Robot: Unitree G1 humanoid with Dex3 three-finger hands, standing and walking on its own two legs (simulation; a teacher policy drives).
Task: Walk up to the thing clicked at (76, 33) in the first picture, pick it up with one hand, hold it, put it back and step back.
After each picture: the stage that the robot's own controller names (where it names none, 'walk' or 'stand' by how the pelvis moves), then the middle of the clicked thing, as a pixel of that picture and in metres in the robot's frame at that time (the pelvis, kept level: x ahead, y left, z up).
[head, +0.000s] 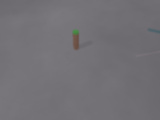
stand; (75, 40) +1.35 +0.09 -0.65
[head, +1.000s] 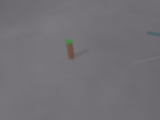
walk; (70, 49) +1.22 +0.23 -0.64
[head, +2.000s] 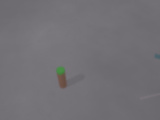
walk; (61, 78) +0.75 +0.23 -0.63
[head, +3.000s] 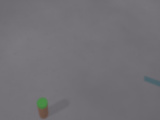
walk; (43, 108) +0.45 +0.20 -0.63
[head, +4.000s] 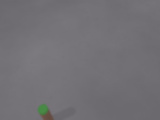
stand; (46, 115) +0.45 +0.31 -0.64
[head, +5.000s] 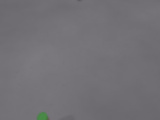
stand; out of the picture +0.42 +0.29 -0.66
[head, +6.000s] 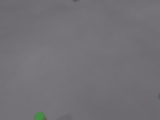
stand; out of the picture +0.43 +0.32 -0.66
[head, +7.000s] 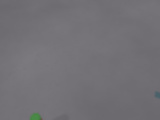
stand; out of the picture +0.41 +0.35 -0.66
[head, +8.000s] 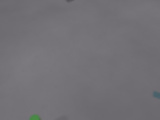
stand; out of the picture +0.41 +0.35 -0.66
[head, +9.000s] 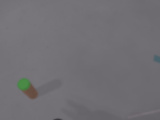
go down; (28, 89) +0.44 +0.34 -0.53
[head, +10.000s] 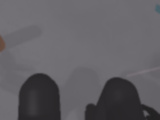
go down; out of the picture +0.47 +0.40 -0.25
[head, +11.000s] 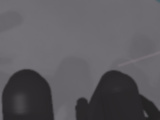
close in; out of the picture +0.45 +0.42 -0.21
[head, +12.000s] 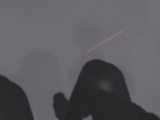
close; out of the picture +0.42 +0.45 -0.16
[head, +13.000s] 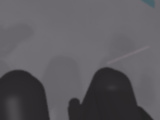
lift; out of the picture +0.38 +0.38 -0.12
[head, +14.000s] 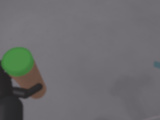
lift; (29, 78) +0.34 +0.19 +0.03
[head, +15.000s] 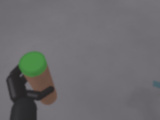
hold; (42, 82) +0.33 +0.16 +0.04
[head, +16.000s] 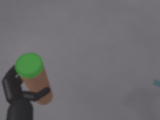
hold; (38, 83) +0.33 +0.17 +0.03
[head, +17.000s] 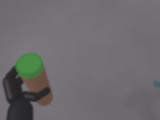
crouch; (38, 84) +0.33 +0.17 +0.03
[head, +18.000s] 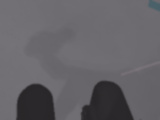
crouch; out of the picture +0.42 +0.36 -0.07
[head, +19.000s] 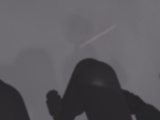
lower; out of the picture +0.40 +0.42 -0.17
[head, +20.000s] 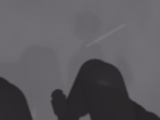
lower; out of the picture +0.39 +0.44 -0.17
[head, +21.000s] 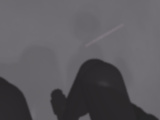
lower; out of the picture +0.40 +0.43 -0.17
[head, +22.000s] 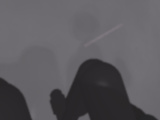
lower; out of the picture +0.40 +0.42 -0.17
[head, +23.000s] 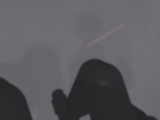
loosen; out of the picture +0.41 +0.43 -0.16
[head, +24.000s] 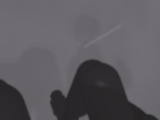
withdraw; out of the picture +0.41 +0.42 -0.17
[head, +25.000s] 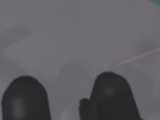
walk; out of the picture +0.45 +0.39 -0.22
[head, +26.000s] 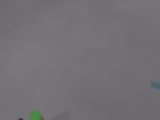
stand; out of the picture +0.42 +0.29 -0.59
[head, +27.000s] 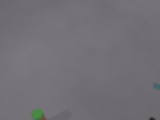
stand; out of the picture +0.43 +0.31 -0.60
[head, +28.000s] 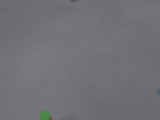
stand; out of the picture +0.44 +0.28 -0.65
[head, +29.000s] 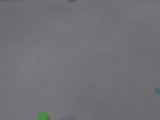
stand; out of the picture +0.44 +0.30 -0.66
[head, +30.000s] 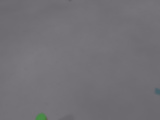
stand; out of the picture +0.42 +0.32 -0.66
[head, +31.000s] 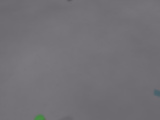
walk; out of the picture +0.41 +0.32 -0.66
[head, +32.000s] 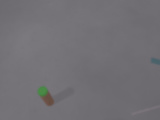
walk; (46, 96) +0.51 +0.32 -0.63
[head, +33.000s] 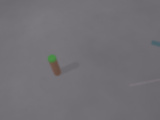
walk; (54, 65) +0.80 +0.31 -0.64
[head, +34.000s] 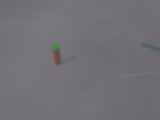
stand; (56, 55) +1.07 +0.28 -0.64
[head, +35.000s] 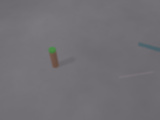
stand; (53, 57) +1.04 +0.29 -0.66
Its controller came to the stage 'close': yes
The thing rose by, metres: 0.67
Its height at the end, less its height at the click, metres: +0.00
